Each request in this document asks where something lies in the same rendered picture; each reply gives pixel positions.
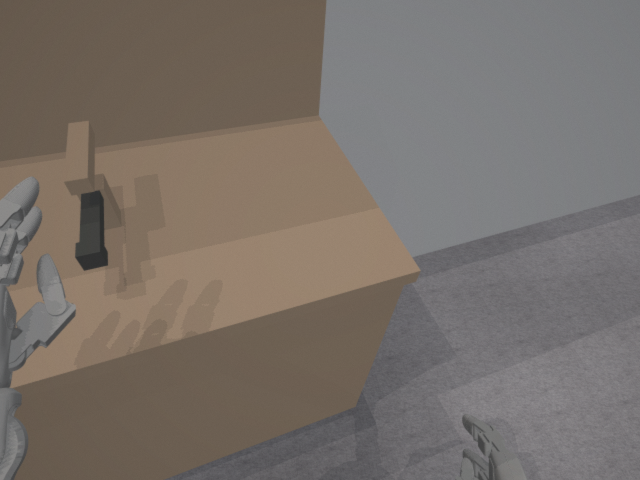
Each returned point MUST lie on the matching robot left forearm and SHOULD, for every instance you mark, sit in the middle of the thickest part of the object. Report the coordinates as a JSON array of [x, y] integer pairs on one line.
[[13, 434]]

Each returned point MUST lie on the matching counter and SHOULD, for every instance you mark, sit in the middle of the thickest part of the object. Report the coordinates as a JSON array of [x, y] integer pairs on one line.
[[251, 275]]

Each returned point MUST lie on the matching robot right hand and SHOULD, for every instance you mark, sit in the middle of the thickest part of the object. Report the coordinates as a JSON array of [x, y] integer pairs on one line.
[[502, 465]]

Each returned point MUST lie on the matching tap lever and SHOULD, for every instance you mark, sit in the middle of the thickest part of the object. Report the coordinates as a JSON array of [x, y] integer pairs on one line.
[[90, 251]]

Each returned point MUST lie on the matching robot left hand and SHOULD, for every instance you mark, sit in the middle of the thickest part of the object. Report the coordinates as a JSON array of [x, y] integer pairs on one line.
[[19, 222]]

